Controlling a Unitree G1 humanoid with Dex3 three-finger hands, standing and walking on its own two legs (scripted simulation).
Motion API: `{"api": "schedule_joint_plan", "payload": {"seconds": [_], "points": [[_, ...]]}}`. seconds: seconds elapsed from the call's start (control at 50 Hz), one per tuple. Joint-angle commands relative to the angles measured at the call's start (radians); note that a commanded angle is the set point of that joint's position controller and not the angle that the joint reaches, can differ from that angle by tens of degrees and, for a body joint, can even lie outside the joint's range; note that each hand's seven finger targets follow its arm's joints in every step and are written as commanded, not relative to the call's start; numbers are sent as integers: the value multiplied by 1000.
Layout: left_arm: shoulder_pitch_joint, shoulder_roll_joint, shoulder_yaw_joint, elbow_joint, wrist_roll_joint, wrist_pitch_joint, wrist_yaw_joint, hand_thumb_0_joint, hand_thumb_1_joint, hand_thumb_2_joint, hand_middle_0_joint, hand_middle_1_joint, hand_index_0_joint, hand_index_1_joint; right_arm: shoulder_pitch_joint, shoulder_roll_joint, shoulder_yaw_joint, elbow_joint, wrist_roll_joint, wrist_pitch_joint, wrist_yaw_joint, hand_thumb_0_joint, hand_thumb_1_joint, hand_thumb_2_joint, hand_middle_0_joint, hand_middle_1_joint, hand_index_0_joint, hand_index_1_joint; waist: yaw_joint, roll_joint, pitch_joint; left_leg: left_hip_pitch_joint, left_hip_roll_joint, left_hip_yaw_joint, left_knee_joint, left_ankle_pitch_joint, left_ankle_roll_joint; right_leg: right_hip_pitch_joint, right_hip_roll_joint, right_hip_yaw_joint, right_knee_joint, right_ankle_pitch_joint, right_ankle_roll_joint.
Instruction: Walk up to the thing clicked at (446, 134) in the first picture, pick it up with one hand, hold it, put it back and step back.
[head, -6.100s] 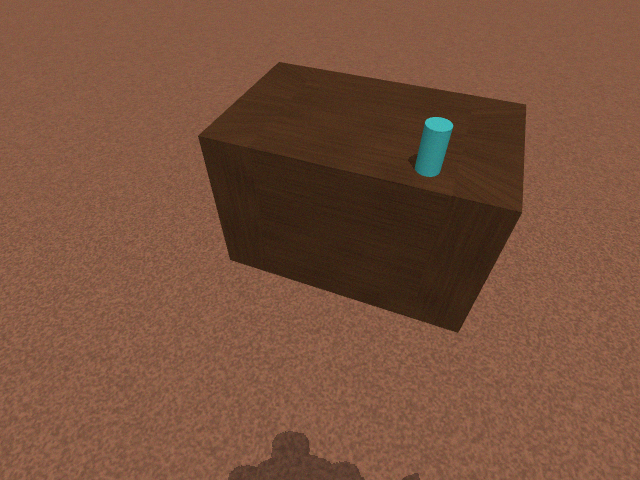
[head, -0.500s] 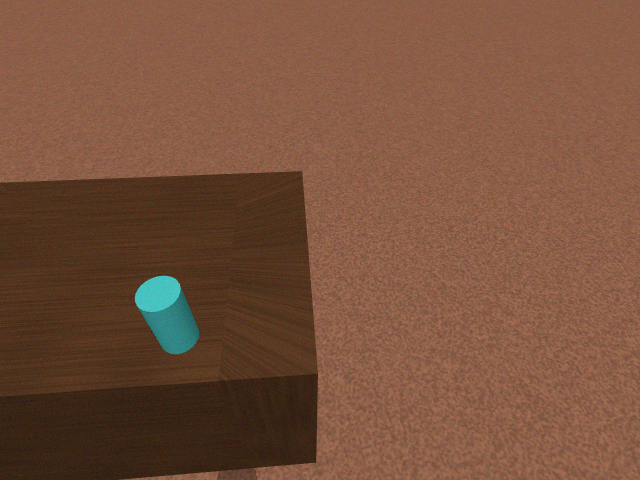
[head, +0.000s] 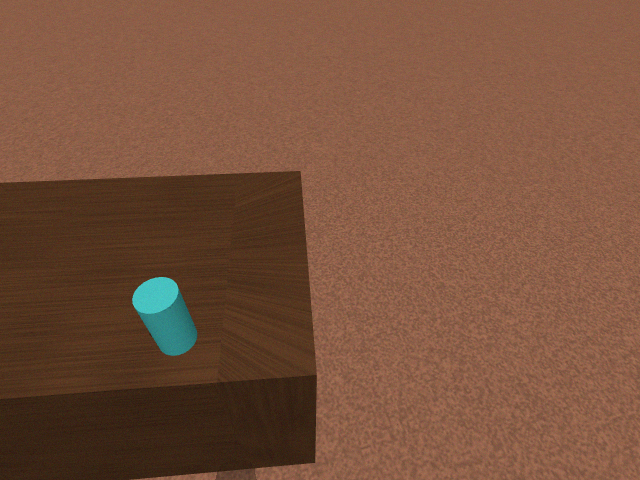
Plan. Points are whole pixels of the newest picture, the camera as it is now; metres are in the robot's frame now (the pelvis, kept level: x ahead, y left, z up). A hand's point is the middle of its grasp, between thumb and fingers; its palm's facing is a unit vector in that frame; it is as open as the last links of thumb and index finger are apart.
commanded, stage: go down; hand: left
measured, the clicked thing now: (167, 318) +0.42 +0.26 -0.11
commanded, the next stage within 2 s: rise first in 0.46 s
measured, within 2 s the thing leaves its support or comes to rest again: neither
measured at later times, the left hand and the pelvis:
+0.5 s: hand out of the picture +0.16 +0.26 -0.14, palm faces +0.06 -0.94 -0.34, open 13.8 cm; pelvis +0.00 +0.00 -0.02, yaw +0 degrees
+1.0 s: hand (110, 476) +0.18 +0.29 -0.12, palm faces +0.28 -0.87 -0.40, open 17.4 cm; pelvis +0.01 +0.00 -0.03, yaw +0 degrees
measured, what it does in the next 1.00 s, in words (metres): stands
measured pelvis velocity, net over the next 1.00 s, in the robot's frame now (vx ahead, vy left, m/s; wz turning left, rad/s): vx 0.01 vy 0.00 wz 0.00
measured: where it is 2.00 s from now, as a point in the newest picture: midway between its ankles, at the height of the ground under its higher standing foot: outside the picture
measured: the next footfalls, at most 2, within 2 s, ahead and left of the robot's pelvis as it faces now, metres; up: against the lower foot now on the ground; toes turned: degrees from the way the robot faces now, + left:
none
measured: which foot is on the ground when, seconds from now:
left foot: down 0.00-1.00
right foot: down 0.00-1.00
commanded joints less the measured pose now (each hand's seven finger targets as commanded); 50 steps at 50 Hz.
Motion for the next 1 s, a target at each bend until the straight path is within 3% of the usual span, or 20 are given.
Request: {"api": "schedule_joint_plan", "payload": {"seconds": [0.0, 0.08, 0.1, 0.16, 0.32, 0.4, 0.48, 0.52, 0.54, 0.56, 0.58, 0.6, 0.66, 0.76, 0.82, 0.84, 0.86, 0.88, 0.9, 0.98], "points": [[-18, 210, 39, -53, -2, -18, 16, 0, 900, 900, -200, -300, -200, -301, -42, -212, -40, -56, 5, -18, -12, 0, -900, -900, 200, 300, 200, 300, -3, 4, -49, 91, 121, -118, -36, 134, 24, -86, -114, 80, -70, 112, -35], [-24, 210, 41, -57, -3, -18, 17, 0, 820, 820, -120, -220, -124, -221, -37, -211, -39, -57, 3, -19, -11, 0, -820, -820, 120, 220, 120, 220, -5, 5, -47, 84, 118, -117, -39, 154, 21, -83, -115, 81, -69, 132, -35], [-375, 13, 1, -408, -81, -102, 22, 0, 740, 740, -40, -140, -44, -141, -388, -30, -15, -407, 107, -135, -25, 0, -740, -740, 44, 140, 48, 140, -38, 84, -66, -23, -19, 14, 62, 46, 7, -241, 14, 8, 37, 123, -29], [-199, 224, 107, -235, -73, -22, 44, 0, 500, 500, 0, -32, 0, -52, -152, -210, -117, -230, 89, -122, -55, 0, -500, -500, 44, 54, 48, 54, -26, 66, -16, -50, -4, 6, 79, -49, -4, -266, 24, -11, 67, 34, -34], [-67, 208, 173, -315, -4, 143, 9, 0, 102, 182, -43, -48, -52, -45, 59, -174, -197, -491, 63, -103, -41, 0, 33, -176, 46, 52, 48, 52, -14, -13, -413, 9, -18, -4, 212, 235, 23, -240, 43, -4, 196, 289, -20], [-123, 186, 157, -374, -13, 237, -15, 0, -77, 141, -47, -52, -52, -50, -3, -70, -124, -484, 77, -68, -24, 0, 212, -129, 48, 51, 49, 51, 0, 22, -216, -120, -26, 2, 204, 101, 19, -349, 36, -8, 189, 148, -26], [-112, 239, 210, -484, -9, 251, -29, 0, -279, 106, -56, -73, -64, -69, 41, -103, -166, -536, 69, -73, -26, 0, 355, -91, 49, 51, 50, 51, -13, 31, -223, -140, -20, 6, 207, 7, 23, -354, 34, -4, 192, 68, -27], [-121, 222, 266, -613, -41, 193, 24, 0, -439, 66, -105, -59, -114, -48, 14, -50, -124, -587, 68, -86, -27, 0, 387, -60, 51, 50, 51, 50, 48, 5, -258, -85, -1, -1, 195, 72, 16, -302, 27, -12, 194, 117, -23], [-110, 228, 260, -583, -14, 201, 21, 0, -519, 125, -80, -99, -67, -112, -7, -140, -188, -647, 57, -93, -40, 0, 379, -92, 51, 52, 51, 52, -17, 40, -259, -119, -9, -6, 220, 70, 16, -351, 35, -1, 216, 118, -28], [-100, 211, 249, -601, -33, 172, 44, 0, -554, 45, -107, -66, -116, -56, 5, -80, -145, -604, 61, -97, -44, 0, 459, -51, 51, 50, 51, 50, 28, -2, -261, -75, 4, -6, 210, 96, 19, -310, 28, -10, 205, 138, -21], [-143, 200, 241, -558, -11, 187, 38, 0, -611, 123, -80, -93, -60, -115, -34, -116, -172, -608, 49, -104, -51, 0, 413, -83, 51, 52, 51, 52, -27, 30, -224, -142, -8, -13, 236, 68, 19, -381, 31, 2, 227, 119, -26], [-167, 200, 247, -631, -34, 145, 62, 0, -580, 43, -107, -72, -111, -68, -39, -73, -144, -600, 60, -110, -55, 0, 481, -56, 51, 51, 50, 51, 16, 28, -261, -73, 7, -10, 222, 85, 16, -324, 26, -5, 222, 131, -25], [-57, 194, 291, -601, 0, 138, 76, 0, -611, 123, -62, -76, -36, -104, 39, -119, -205, -613, 30, -112, -69, 0, 461, -72, 51, 52, 51, 52, -17, 33, -292, -122, 0, -18, 262, 127, 19, -355, 32, -5, 259, 168, -26], [-10, 194, 306, -615, -28, 81, 102, 0, -611, 42, -109, -68, -114, -57, 91, -67, -161, -633, 37, -107, -78, 0, 512, -47, 52, 51, 51, 51, 13, -1, -355, -16, 11, -7, 281, 278, 26, -287, 27, -8, 256, 311, -4], [-34, 180, 312, -634, 7, 82, 96, 0, -611, 108, -48, -69, -34, -88, 122, -63, -180, -625, 24, -93, -77, 0, 507, -59, 52, 52, 51, 52, -21, 25, -279, -119, -6, -8, 304, 227, 27, -359, 26, 2, 274, 278, -8], [3, 214, 332, -623, -30, 61, 107, 0, -609, 28, -110, -71, -114, -56, 131, -45, -133, -653, 36, -91, -76, 0, 524, -43, 52, 51, 51, 51, 18, 9, -324, -42, 5, 1, 278, 267, 24, -281, 22, -7, 252, 317, -4], [-22, 182, 330, -634, 4, 68, 97, 0, -602, 106, -46, -69, -34, -86, 121, -74, -196, -641, 25, -87, -77, 0, 510, -57, 52, 52, 51, 52, -18, 16, -252, -136, -9, -4, 300, 202, 24, -362, 24, 2, 271, 263, -9], [15, 223, 346, -621, -31, 48, 108, 0, -606, 26, -111, -80, -114, -63, 123, -46, -137, -666, 36, -86, -75, 0, 533, -40, 52, 51, 51, 51, 25, 26, -300, -55, 3, 7, 275, 244, 21, -288, 20, -6, 250, 291, -7], [-19, 187, 341, -648, -1, 56, 97, 0, -590, 95, -37, -57, -34, -74, 126, -58, -183, -645, 26, -80, -74, 0, 532, -50, 52, 52, 51, 52, -12, 40, -232, -150, -12, -1, 298, 190, 22, -368, 22, 3, 267, 250, -13], [22, 241, 376, -644, -36, 27, 108, 0, -611, 6, -111, -57, -106, -40, 118, -51, -146, -697, 39, -74, -71, 0, 541, -37, 52, 50, 50, 50, 25, 51, -263, -97, -2, 12, 259, 167, 16, -302, 16, -6, 238, 221, -16]]}}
